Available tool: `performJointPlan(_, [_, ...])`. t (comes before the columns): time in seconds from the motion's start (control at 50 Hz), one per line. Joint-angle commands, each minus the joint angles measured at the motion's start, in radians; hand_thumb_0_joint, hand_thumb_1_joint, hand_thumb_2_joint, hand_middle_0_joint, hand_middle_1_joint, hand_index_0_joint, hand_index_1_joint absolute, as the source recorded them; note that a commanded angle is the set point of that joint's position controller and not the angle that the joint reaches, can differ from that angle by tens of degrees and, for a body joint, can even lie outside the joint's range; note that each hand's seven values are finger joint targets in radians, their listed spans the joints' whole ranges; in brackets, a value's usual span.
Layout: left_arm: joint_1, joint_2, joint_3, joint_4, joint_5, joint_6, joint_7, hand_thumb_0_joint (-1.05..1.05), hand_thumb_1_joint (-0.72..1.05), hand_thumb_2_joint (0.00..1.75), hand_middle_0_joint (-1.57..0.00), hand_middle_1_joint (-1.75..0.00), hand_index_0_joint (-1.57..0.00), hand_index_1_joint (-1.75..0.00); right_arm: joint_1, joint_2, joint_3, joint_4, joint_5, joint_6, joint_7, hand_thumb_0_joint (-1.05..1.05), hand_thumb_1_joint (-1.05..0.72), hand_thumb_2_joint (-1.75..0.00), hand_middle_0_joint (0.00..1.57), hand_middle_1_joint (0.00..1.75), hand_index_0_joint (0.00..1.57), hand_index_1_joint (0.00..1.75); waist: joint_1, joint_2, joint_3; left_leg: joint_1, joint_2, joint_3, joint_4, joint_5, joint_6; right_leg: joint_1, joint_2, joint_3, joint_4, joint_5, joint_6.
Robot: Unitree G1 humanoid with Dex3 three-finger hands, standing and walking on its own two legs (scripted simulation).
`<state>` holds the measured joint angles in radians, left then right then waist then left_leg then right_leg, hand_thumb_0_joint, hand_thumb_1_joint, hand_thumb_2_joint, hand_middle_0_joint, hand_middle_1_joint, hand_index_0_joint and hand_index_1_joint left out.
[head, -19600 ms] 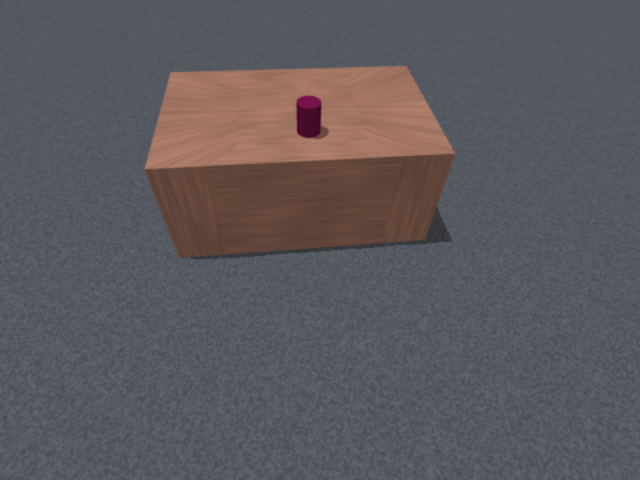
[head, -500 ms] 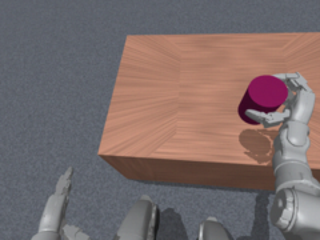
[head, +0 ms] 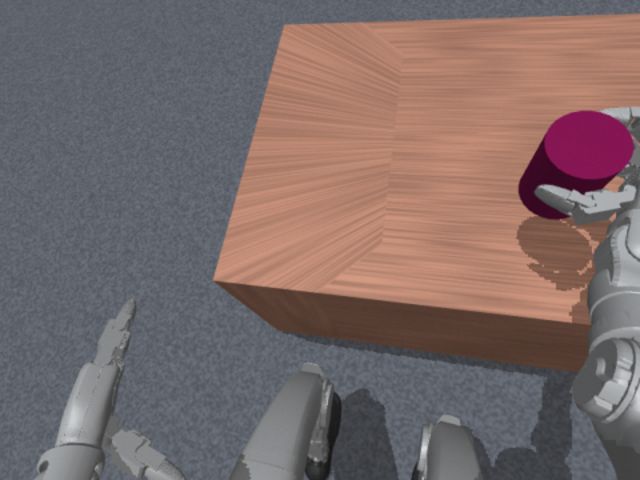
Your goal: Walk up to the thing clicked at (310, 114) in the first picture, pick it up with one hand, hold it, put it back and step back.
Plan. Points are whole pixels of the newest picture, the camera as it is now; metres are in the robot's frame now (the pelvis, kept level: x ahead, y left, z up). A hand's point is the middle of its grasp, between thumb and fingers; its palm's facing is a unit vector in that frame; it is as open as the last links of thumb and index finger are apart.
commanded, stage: crouch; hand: right
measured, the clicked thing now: (568, 169) +0.52 -0.18 -0.01
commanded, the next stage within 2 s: lower in 0.22 s
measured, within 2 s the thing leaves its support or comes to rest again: rests again in 1.68 s
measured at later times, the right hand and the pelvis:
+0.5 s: hand (583, 179) +0.53 -0.21 -0.03, palm faces +0.24 +0.97 +0.01, open 11.4 cm; pelvis +0.00 +0.00 -0.02, yaw +0 degrees
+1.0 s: hand (567, 199) +0.53 -0.21 -0.08, palm faces +0.25 +0.97 +0.01, open 11.4 cm; pelvis -0.01 +0.00 -0.05, yaw +1 degrees
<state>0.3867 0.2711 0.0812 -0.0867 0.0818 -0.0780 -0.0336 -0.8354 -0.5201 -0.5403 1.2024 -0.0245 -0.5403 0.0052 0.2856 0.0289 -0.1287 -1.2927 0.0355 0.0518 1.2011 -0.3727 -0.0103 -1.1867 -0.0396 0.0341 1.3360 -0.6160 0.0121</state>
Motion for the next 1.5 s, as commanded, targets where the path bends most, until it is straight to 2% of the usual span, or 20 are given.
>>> performJointPlan(0.0, [0.089,0.146,0.068,-0.188,-0.002,-0.052,0.023,0.0,-0.54,0.05,-0.04,-0.05,-0.04,-0.04,-0.341,-0.246,-0.03,-0.159,0.008,-0.068,0.021,0.0,0.03,-1.19,1.13,1.31,1.19,1.31,-0.008,-0.23,-0.577,0.513,-0.033,-0.033,-0.068,0.248,0.035,0.166,0.027,-0.005,-0.17,0.371,-0.002])
performJointPlan(0.04, [0.098,0.16,0.087,-0.201,-0.004,-0.051,0.024,0.0,-0.54,0.05,-0.05,-0.05,-0.05,-0.04,-0.358,-0.303,-0.058,-0.193,0.007,-0.074,0.018,0.0,-0.03,-1.21,1.16,1.33,1.21,1.33,-0.018,-0.227,-0.567,0.529,-0.03,-0.043,-0.07,0.235,0.031,0.132,0.033,-0.01,-0.168,0.336,-0.007])
performJointPlan(0.08, [0.069,0.173,0.097,-0.267,-0.003,-0.055,0.024,0.0,-0.54,0.05,-0.05,-0.05,-0.05,-0.04,-0.373,-0.296,-0.057,-0.221,0.003,-0.077,0.02,0.0,-0.04,-1.24,1.19,1.36,1.24,1.36,0.0,-0.205,-0.608,0.555,-0.031,-0.045,-0.068,0.252,0.03,0.143,0.033,-0.007,-0.158,0.344,-0.01])
performJointPlan(0.12, [0.101,0.165,0.094,-0.232,-0.001,-0.051,0.022,0.0,-0.54,0.05,-0.05,-0.05,-0.05,-0.05,-0.354,-0.266,-0.04,-0.192,0.01,-0.075,0.023,0.0,-0.03,-1.24,1.18,1.35,1.23,1.35,0.007,-0.222,-0.54,0.507,-0.032,-0.048,-0.067,0.216,0.033,0.112,0.032,-0.009,-0.159,0.31,-0.012])
performJointPlan(0.16, [0.097,0.168,0.107,-0.244,-0.007,-0.058,0.025,0.0,-0.54,0.05,-0.05,-0.05,-0.05,-0.04,-0.369,-0.289,-0.054,-0.214,0.012,-0.081,0.024,0.0,-0.04,-1.23,1.18,1.35,1.23,1.35,0.021,-0.231,-0.54,0.472,-0.032,-0.043,-0.066,0.207,0.035,0.139,0.026,0.0,-0.156,0.318,-0.011])
performJointPlan(0.24, [0.087,0.148,0.068,-0.262,-0.001,-0.065,0.023,0.0,-0.55,0.05,-0.05,-0.05,-0.05,-0.05,-0.384,-0.245,-0.015,-0.223,0.006,-0.079,0.041,0.0,-0.02,-1.23,1.17,1.34,1.22,1.34,0.014,-0.257,-0.601,0.437,-0.039,-0.028,-0.035,0.236,0.038,0.188,0.022,0.01,-0.138,0.392,-0.005])
performJointPlan(0.3, [0.09,0.174,0.091,-0.265,0.001,-0.058,0.029,0.0,-0.55,0.06,-0.05,-0.05,-0.04,-0.05,-0.396,-0.3,-0.047,-0.251,0.005,-0.078,0.044,0.0,-0.02,-1.21,1.16,1.33,1.21,1.33,0.013,-0.303,-0.643,0.443,-0.039,-0.024,-0.023,0.258,0.04,0.216,0.022,0.012,-0.131,0.428,0.001])
performJointPlan(0.4, [0.082,0.139,0.053,-0.228,0.004,-0.058,0.025,0.0,-0.56,0.06,-0.05,-0.04,-0.04,-0.05,-0.326,-0.231,-0.03,-0.126,0.012,-0.071,0.053,0.0,-0.05,-1.25,1.18,1.36,1.23,1.36,0.026,-0.253,-0.511,0.374,-0.039,-0.023,-0.007,0.233,0.043,0.099,0.019,0.015,-0.109,0.387,-0.004])
performJointPlan(0.46, [0.05,0.187,0.088,-0.34,0.009,-0.063,0.026,0.0,-0.56,0.05,-0.05,-0.04,-0.05,-0.05,-0.34,-0.297,-0.071,-0.136,0.001,-0.091,0.041,0.0,-0.05,-1.27,1.19,1.38,1.25,1.38,0.039,-0.23,-0.59,0.403,-0.041,-0.021,0.008,0.228,0.038,0.114,0.018,0.018,-0.091,0.375,-0.007])
performJointPlan(0.52, [0.107,0.183,0.099,-0.298,0.011,-0.057,0.025,0.0,-0.57,0.06,-0.05,-0.04,-0.04,-0.05,-0.349,-0.315,-0.074,-0.122,-0.006,-0.109,0.033,0.0,-0.05,-1.25,1.17,1.35,1.22,1.35,0.051,-0.253,-0.554,0.388,-0.041,-0.025,0.019,0.218,0.04,0.065,0.024,0.013,-0.079,0.344,-0.01])
performJointPlan(0.6, [0.109,0.189,0.105,-0.338,0.01,-0.064,0.022,0.0,-0.57,0.07,-0.05,-0.04,-0.04,-0.05,-0.391,-0.352,-0.079,-0.181,-0.011,-0.122,0.034,0.0,-0.03,-1.26,1.17,1.37,1.23,1.37,0.061,-0.305,-0.629,0.357,-0.04,-0.031,0.038,0.209,0.039,0.105,0.022,0.015,-0.052,0.353,-0.008])
performJointPlan(0.66, [0.133,0.165,0.082,-0.298,0.011,-0.066,0.017,0.0,-0.57,0.07,-0.05,-0.04,-0.04,-0.05,-0.389,-0.34,-0.069,-0.174,-0.011,-0.127,0.036,0.0,-0.01,-1.25,1.16,1.35,1.22,1.35,0.064,-0.327,-0.584,0.32,-0.039,-0.03,0.056,0.199,0.042,0.056,0.023,0.013,-0.039,0.333,-0.005])
performJointPlan(0.78, [0.096,0.21,0.126,-0.363,0.012,-0.071,0.021,0.0,-0.57,0.07,-0.05,-0.04,-0.04,-0.05,-0.398,-0.364,-0.071,-0.184,-0.019,-0.118,0.028,0.0,0.02,-1.26,1.16,1.36,1.22,1.36,0.072,-0.355,-0.622,0.317,-0.038,-0.035,0.067,0.166,0.041,0.052,0.019,0.016,-0.022,0.301,-0.005])
performJointPlan(0.9, [0.149,0.179,0.09,-0.36,0.014,-0.071,0.012,0.0,-0.58,0.07,-0.05,-0.04,-0.04,-0.05,-0.37,-0.347,-0.062,-0.159,-0.026,-0.109,0.032,0.0,0.03,-1.29,1.18,1.39,1.24,1.39,0.067,-0.373,-0.615,0.287,-0.044,-0.024,0.097,0.187,0.044,0.036,0.019,0.018,0.0,0.348,-0.001])
performJointPlan(1.0, [0.13,0.238,0.159,-0.39,0.011,-0.074,0.013,0.0,-0.58,0.07,-0.05,-0.04,-0.04,-0.05,-0.364,-0.373,-0.084,-0.156,-0.025,-0.109,0.018,0.0,0.0,-1.29,1.19,1.39,1.25,1.39,0.089,-0.368,-0.595,0.231,-0.048,-0.012,0.113,0.179,0.045,0.059,0.011,0.029,0.013,0.384,0.0])
performJointPlan(1.1, [0.109,0.209,0.128,-0.419,0.006,-0.081,0.006,0.0,-0.58,0.07,-0.05,-0.04,-0.04,-0.05,-0.387,-0.36,-0.077,-0.165,-0.029,-0.117,0.014,0.0,0.0,-1.29,1.19,1.4,1.25,1.4,0.09,-0.34,-0.578,0.21,-0.048,-0.01,0.119,0.127,0.044,0.014,0.012,0.031,0.008,0.298,-0.005])
performJointPlan(1.3, [0.13,0.241,0.171,-0.428,0.001,-0.088,0.006,0.0,-0.59,0.07,-0.05,-0.03,-0.03,-0.05,-0.387,-0.408,-0.094,-0.181,-0.03,-0.114,0.021,0.0,0.02,-1.26,1.17,1.37,1.23,1.37,0.102,-0.394,-0.636,0.216,-0.042,-0.017,0.152,0.18,0.045,0.017,0.012,0.026,0.058,0.358,-0.001])
performJointPlan(1.36, [0.13,0.248,0.174,-0.461,-0.001,-0.086,0.008,0.0,-0.58,0.07,-0.05,-0.04,-0.03,-0.05,-0.391,-0.419,-0.097,-0.204,-0.036,-0.109,0.023,0.0,0.04,-1.27,1.16,1.38,1.23,1.38,0.101,-0.365,-0.642,0.257,-0.038,-0.033,0.142,0.17,0.041,-0.035,0.018,0.018,0.064,0.291,-0.007])
performJointPlan(1.42, [0.136,0.229,0.159,-0.458,-0.005,-0.09,0.006,0.0,-0.58,0.07,-0.05,-0.04,-0.04,-0.05,-0.372,-0.382,-0.079,-0.158,-0.033,-0.103,0.026,0.0,0.04,-1.24,1.14,1.35,1.21,1.35,0.108,-0.345,-0.589,0.243,-0.038,-0.03,0.14,0.124,0.04,-0.086,0.02,0.019,0.058,0.232,-0.009])
performJointPlan(1.48, [0.145,0.24,0.173,-0.449,-0.006,-0.093,0.008,0.0,-0.54,0.04,-0.06,-0.05,-0.06,-0.05,-0.4,-0.435,-0.101,-0.224,-0.033,-0.103,0.022,0.0,0.16,-1.0,1.11,1.15,1.16,1.15,0.089,-0.395,-0.63,0.208,-0.04,-0.028,0.153,0.132,0.042,-0.024,0.016,0.019,0.065,0.269,-0.005])
